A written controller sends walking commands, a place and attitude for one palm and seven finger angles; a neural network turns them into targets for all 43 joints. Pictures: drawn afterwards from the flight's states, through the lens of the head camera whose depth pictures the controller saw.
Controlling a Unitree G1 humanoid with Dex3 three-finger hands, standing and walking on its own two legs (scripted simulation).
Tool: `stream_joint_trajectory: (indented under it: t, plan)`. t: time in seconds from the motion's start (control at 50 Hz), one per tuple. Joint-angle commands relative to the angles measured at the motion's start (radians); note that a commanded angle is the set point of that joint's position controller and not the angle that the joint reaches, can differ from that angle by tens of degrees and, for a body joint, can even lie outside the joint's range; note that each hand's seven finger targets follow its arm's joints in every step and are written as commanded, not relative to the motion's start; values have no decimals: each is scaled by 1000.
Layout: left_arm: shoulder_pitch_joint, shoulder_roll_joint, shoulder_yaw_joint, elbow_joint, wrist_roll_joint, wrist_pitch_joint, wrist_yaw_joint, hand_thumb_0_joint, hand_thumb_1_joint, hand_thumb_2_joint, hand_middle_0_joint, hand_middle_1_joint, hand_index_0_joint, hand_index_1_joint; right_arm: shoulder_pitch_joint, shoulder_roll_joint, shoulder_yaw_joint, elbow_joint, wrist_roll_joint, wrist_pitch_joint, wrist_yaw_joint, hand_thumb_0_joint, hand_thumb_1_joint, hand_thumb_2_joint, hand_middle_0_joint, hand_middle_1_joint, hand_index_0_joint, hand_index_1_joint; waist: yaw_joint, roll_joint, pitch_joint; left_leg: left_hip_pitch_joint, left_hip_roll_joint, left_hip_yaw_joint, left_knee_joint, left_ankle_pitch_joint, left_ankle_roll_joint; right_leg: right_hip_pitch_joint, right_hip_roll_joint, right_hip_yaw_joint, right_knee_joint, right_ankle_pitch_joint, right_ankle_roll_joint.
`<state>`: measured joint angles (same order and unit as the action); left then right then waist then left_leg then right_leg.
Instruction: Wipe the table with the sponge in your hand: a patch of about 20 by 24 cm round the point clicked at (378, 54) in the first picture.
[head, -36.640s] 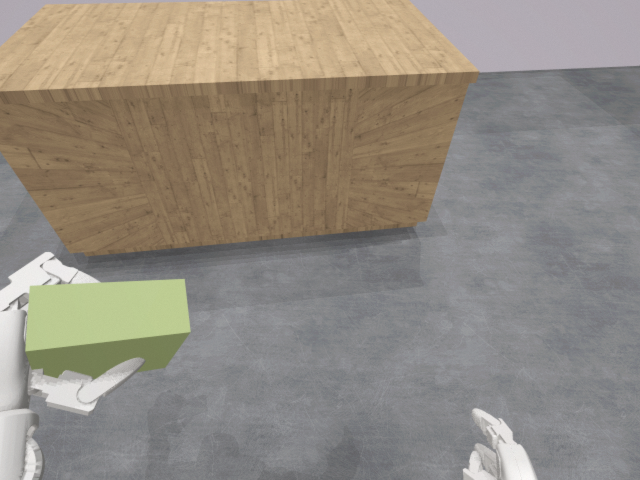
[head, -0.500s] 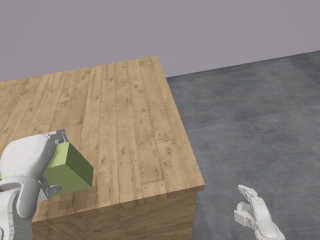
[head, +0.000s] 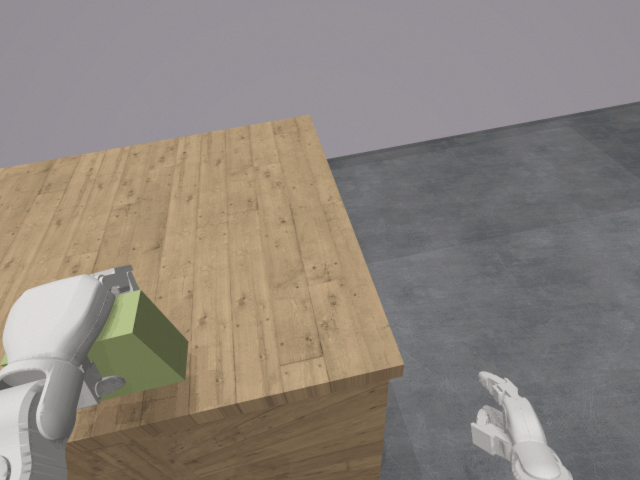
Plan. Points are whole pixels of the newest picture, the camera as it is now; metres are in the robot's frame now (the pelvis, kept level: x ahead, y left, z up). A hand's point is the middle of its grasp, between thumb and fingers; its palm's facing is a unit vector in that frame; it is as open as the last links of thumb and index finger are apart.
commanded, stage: step back with the hand held close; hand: left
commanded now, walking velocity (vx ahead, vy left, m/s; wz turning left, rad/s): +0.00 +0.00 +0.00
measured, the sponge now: (116, 359) +0.19 +0.28 +0.09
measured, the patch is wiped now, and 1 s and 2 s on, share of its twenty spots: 1.00 1.00 1.00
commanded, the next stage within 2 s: stop stepping back and stand still in 1.42 s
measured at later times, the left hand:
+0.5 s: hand (121, 333) +0.19 +0.24 +0.16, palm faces +0.32 -0.84 -0.44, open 9.6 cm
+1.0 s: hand (54, 412) +0.11 +0.25 +0.17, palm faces +0.39 -0.84 -0.37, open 9.6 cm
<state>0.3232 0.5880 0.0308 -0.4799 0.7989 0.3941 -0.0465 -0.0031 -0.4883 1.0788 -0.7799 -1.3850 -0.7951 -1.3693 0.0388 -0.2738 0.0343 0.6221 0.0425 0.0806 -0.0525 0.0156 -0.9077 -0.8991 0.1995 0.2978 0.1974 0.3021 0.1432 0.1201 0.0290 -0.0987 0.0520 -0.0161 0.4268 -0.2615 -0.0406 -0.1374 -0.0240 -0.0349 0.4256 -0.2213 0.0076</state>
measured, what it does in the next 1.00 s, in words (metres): shifts its weight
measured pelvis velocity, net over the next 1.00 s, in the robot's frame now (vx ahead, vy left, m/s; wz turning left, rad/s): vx -0.10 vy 0.02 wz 0.02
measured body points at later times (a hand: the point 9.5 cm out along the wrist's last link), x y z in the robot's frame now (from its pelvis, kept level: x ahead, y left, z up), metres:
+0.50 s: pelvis -0.03 +0.01 -0.02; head -0.01 +0.01 +0.43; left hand +0.17 +0.28 +0.18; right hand +0.11 -0.24 -0.12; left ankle -0.02 +0.15 -0.74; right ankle +0.01 -0.13 -0.74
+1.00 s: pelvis -0.10 +0.02 -0.03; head -0.10 +0.03 +0.42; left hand +0.08 +0.29 +0.18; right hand +0.08 -0.22 -0.09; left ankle -0.02 +0.15 -0.74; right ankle +0.00 -0.13 -0.74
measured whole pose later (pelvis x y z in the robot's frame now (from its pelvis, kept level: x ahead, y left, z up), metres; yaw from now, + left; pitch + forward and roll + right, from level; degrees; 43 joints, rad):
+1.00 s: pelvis -0.10 +0.02 -0.03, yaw +1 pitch +0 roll -2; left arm 0.44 0.38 0.34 -0.57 -0.04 -0.19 0.14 -0.01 -0.49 1.08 -0.78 -1.39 -0.80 -1.37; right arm 0.18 -0.22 0.02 0.56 0.01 -0.05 -0.07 0.01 -0.91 -0.90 0.20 0.30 0.20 0.30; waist -0.01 0.00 0.01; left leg -0.48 0.05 -0.03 0.70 -0.22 -0.01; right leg -0.48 -0.02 -0.02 0.65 -0.21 0.03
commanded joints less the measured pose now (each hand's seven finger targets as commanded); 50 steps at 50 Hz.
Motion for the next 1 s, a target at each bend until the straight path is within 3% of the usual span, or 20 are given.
stream_joint_trajectory:
  t: [0.0, 0.02, 0.04, 0.06, 0.12, 0.14, 0.16, 0.2, 0.26, 0.32, 0.38, 0.44, 0.56, 0.6, 0.68, 0.76, 0.82, 0.88, 0.94, 0.98]
  plan:
    - [-84, 162, 131, -75, 45, 0, 51, 0, 100, 1300, -1200, -1600, -1200, -1600, -189, -99, -42, -161, -5, -47, -10, 0, -900, -900, 200, 300, 200, 300, -1, -76, -108, -43, -63, 4, -53, 224, 69, 57, 37, 34, -66, 115, -51]
    - [-283, -8, 370, -276, -807, -230, 87, 0, 100, 1300, -1200, -1600, -1200, -1600, -56, -51, -50, -337, 11, -62, -9, 0, -900, -900, 200, 300, 200, 300, -117, -218, 43, -40, -35, 42, 55, 28, 83, -199, 13, 113, -131, 220, -34]
    - [-210, 111, 410, -154, -795, -322, 109, 0, 100, 1300, -1200, -1600, -1200, -1600, -26, -51, -7, -269, -19, -79, -11, 0, -900, -900, 200, 300, 200, 300, -99, -302, -23, -27, -41, 24, 65, -14, 84, -191, -11, 118, -118, 150, -36]
    - [-79, 50, 416, -120, -839, -375, 124, 0, 100, 1300, -1200, -1600, -1200, -1600, 35, -57, -34, -243, -12, -82, -24, 0, -900, -900, 200, 300, 200, 300, -99, -351, -76, -29, -27, 28, 109, -7, 80, -179, -80, 112, -110, 159, -35]
    - [-29, 27, 411, -302, -872, -470, 159, 0, 100, 1300, -1200, -1600, -1200, -1600, 46, -66, -48, -223, -22, -98, -37, 0, -900, -900, 200, 300, 200, 300, -117, -148, -241, -25, 23, 20, 109, 166, 72, -88, -165, 100, 24, 394, -42]
    - [-4, 58, 452, -363, -876, -495, 175, 0, 100, 1300, -1200, -1600, -1200, -1600, 33, -77, -49, -226, -29, -105, -39, 0, -900, -900, 200, 300, 200, 300, -107, -27, -266, -18, 43, -2, 86, 261, 75, -81, -142, 86, 78, 416, -31]
    - [59, 10, 439, -362, -877, -513, 181, 0, 100, 1300, -1200, -1600, -1200, -1600, 34, -72, -53, -229, -29, -106, -39, 0, -900, -900, 200, 300, 200, 300, -105, 44, -285, -37, 69, -24, 76, 353, 83, -64, -116, 48, 126, 407, -16]
    - [118, 6, 461, -388, -879, -533, 190, 0, 100, 1300, -1200, -1600, -1200, -1600, 37, -70, -63, -240, -23, -104, -30, 0, -900, -900, 200, 300, 200, 300, -106, 72, -283, -89, 98, -63, 71, 461, 88, -62, -79, 23, 183, 347, 0]
    - [162, -18, 464, -366, -883, -554, 191, 0, 100, 1300, -1200, -1600, -1200, -1600, 41, -65, -68, -231, -23, -102, -22, 0, -900, -900, 200, 300, 200, 300, -113, 67, -244, -125, 127, -99, 52, 521, 94, -114, -45, 12, 220, 163, 9]
    - [152, -26, 464, -320, -887, -571, 188, 0, 100, 1300, -1200, -1600, -1200, -1600, 47, -71, -74, -226, -20, -116, -18, 0, -900, -900, 200, 300, 200, 300, -117, 42, -207, -189, 126, -83, 68, 430, 88, -117, -48, 24, 182, 150, 7]
    - [151, -31, 449, -284, -888, -584, 190, 0, 100, 1300, -1200, -1600, -1200, -1600, 57, -65, -73, -219, -15, -121, -24, 0, -900, -900, 200, 300, 200, 300, -131, -85, -199, -256, 87, -54, 134, 222, 66, -114, -114, 79, 138, 318, -15]
    - [156, -1, 459, -310, -886, -602, 199, 0, 100, 1300, -1200, -1600, -1200, -1600, 56, -58, -71, -211, -17, -129, -30, 0, -900, -900, 200, 300, 200, 300, -141, -148, -212, -252, 42, -39, 179, 51, 53, -172, -184, 153, 79, 279, -44]
    - [149, -8, 477, -346, -882, -632, 216, 0, 100, 1300, -1200, -1600, -1200, -1600, 56, -65, -67, -206, -23, -155, -43, 0, -900, -900, 200, 300, 200, 300, -139, -73, -188, -325, 63, -96, 46, -146, 81, -193, -94, 93, 103, -15, -16]
    - [134, -23, 474, -321, -878, -637, 219, 0, 100, 1300, -1200, -1600, -1200, -1600, 55, -78, -71, -212, -22, -168, -46, 0, -900, -900, 200, 300, 200, 300, -135, -5, -166, -407, 80, -113, -7, -220, 92, -150, -50, 63, 146, -33, -1]
    - [80, -54, 449, -276, -867, -645, 217, 0, 100, 1300, -1200, -1600, -1200, -1600, 62, -84, -73, -216, -18, -188, -47, 0, -900, -900, 200, 300, 200, 300, -132, 23, -143, -526, 99, -122, -46, -328, 110, -70, -16, 44, 206, -33, 13]
    - [16, -63, 401, -249, -865, -635, 214, 0, 100, 1300, -1200, -1600, -1200, -1600, 75, -65, -68, -192, -25, -191, -41, 0, -900, -900, 200, 300, 200, 300, -143, -164, -104, -393, 20, -50, 149, -304, 78, -284, -123, 189, -23, -221, -32]
    - [-15, -44, 395, -279, -857, -627, 218, 0, 100, 1300, -1200, -1600, -1200, -1600, 75, -55, -60, -165, -38, -185, -31, 0, -900, -900, 200, 300, 200, 300, -151, -210, -127, -291, 1, -32, 258, -208, 63, -362, -196, 229, -85, -207, -67]
    - [14, -29, 425, -320, -859, -634, 221, 0, 100, 1300, -1200, -1600, -1200, -1600, 51, -68, -66, -185, -40, -173, -31, 0, -900, -900, 200, 300, 200, 300, -148, -79, -145, -356, 44, -110, 89, -248, 83, -285, -108, 135, 36, -153, -30]
    - [44, -20, 476, -341, -845, -656, 225, 0, 100, 1300, -1200, -1600, -1200, -1600, 34, -95, -80, -214, -30, -177, -33, 0, -900, -900, 200, 300, 200, 300, -138, 140, -154, -633, 147, -207, -127, -441, 134, -25, 19, 42, 296, -98, 16]
    - [57, -46, 475, -330, -839, -669, 214, 0, 100, 1300, -1200, -1600, -1200, -1600, 46, -80, -90, -224, -29, -186, -27, 0, -900, -900, 200, 300, 200, 300, -132, 139, -168, -707, 188, -197, -134, -399, 147, 65, 58, 18, 415, -38, 31]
